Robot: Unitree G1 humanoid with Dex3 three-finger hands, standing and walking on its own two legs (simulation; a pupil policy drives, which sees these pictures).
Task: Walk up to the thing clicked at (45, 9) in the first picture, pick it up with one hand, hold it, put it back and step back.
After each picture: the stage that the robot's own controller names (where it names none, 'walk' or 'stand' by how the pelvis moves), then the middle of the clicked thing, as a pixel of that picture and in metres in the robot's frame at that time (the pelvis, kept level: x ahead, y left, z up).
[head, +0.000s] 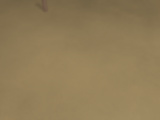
stand; (44, 3) +2.27 +0.55 -0.65
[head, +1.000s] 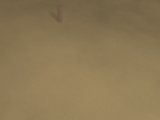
walk; (59, 13) +2.17 +0.24 -0.63
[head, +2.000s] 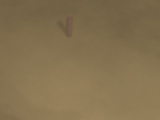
walk; (69, 27) +1.54 +0.07 -0.64
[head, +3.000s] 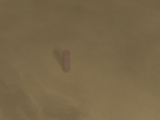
walk; (66, 61) +1.04 +0.11 -0.65
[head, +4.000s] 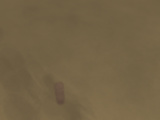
walk; (59, 94) +0.67 +0.14 -0.65
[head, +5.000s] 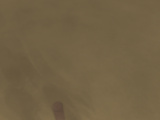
stand; (59, 113) +0.47 +0.14 -0.63
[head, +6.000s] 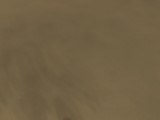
stand; out of the picture +0.44 +0.11 -0.65
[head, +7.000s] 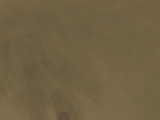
stand; out of the picture +0.44 +0.11 -0.65
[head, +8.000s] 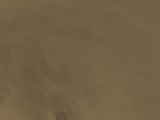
stand; out of the picture +0.45 +0.14 -0.65
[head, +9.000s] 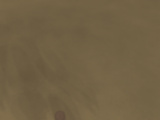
stand; out of the picture +0.47 +0.15 -0.66
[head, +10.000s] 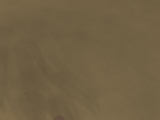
stand; out of the picture +0.44 +0.15 -0.66
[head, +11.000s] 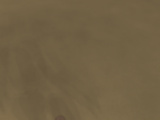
stand; out of the picture +0.44 +0.14 -0.66
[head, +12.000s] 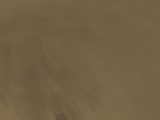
go down; out of the picture +0.44 +0.14 -0.66
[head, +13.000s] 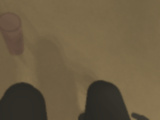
go down; (13, 37) +0.52 +0.22 -0.23
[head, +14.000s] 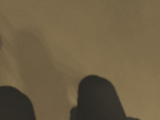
close in; out of the picture +0.50 +0.25 -0.21
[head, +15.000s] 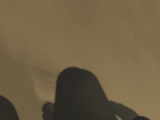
close in; out of the picture +0.48 +0.29 -0.18
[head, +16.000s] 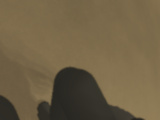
lift; out of the picture +0.47 +0.28 -0.19
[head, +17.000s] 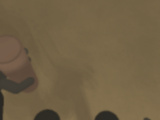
lift; (19, 70) +0.37 +0.19 +0.02
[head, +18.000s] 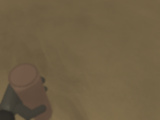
hold; (35, 97) +0.30 +0.16 +0.03
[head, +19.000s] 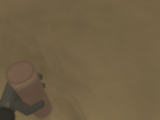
hold; (33, 94) +0.31 +0.16 +0.03
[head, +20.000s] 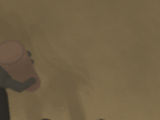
crouch; (23, 71) +0.39 +0.18 -0.02
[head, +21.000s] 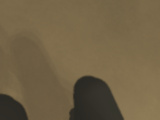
lower; out of the picture +0.53 +0.27 -0.06
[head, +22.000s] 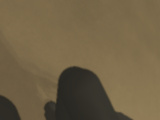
lower; out of the picture +0.47 +0.30 -0.18
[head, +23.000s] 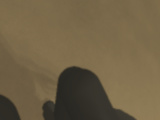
lower; out of the picture +0.46 +0.30 -0.18
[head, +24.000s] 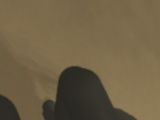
lower; out of the picture +0.47 +0.31 -0.18
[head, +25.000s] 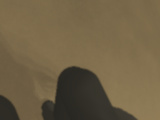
lower; out of the picture +0.46 +0.31 -0.18
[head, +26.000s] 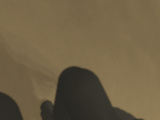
loosen; out of the picture +0.46 +0.28 -0.19
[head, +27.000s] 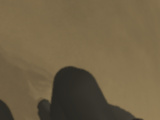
withdraw; out of the picture +0.46 +0.29 -0.19
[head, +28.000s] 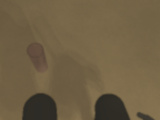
walk; (39, 59) +0.50 +0.20 -0.34
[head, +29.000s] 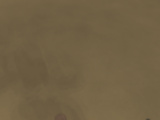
stand; out of the picture +0.43 +0.12 -0.59
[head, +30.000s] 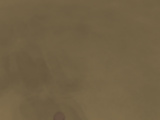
stand; out of the picture +0.44 +0.14 -0.60
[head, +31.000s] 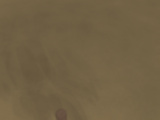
stand; out of the picture +0.45 +0.14 -0.62
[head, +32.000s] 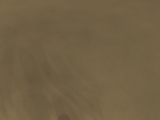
walk; out of the picture +0.46 +0.13 -0.65
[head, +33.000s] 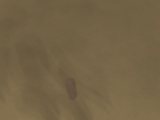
walk; (71, 89) +0.62 +0.13 -0.64
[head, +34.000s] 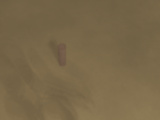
walk; (62, 55) +0.93 +0.14 -0.64
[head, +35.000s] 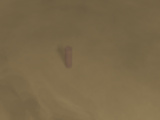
walk; (68, 57) +1.12 +0.14 -0.64
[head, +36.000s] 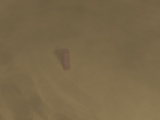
stand; (65, 60) +1.10 +0.16 -0.66
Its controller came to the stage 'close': yes
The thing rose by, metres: 0.68
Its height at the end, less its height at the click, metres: +0.00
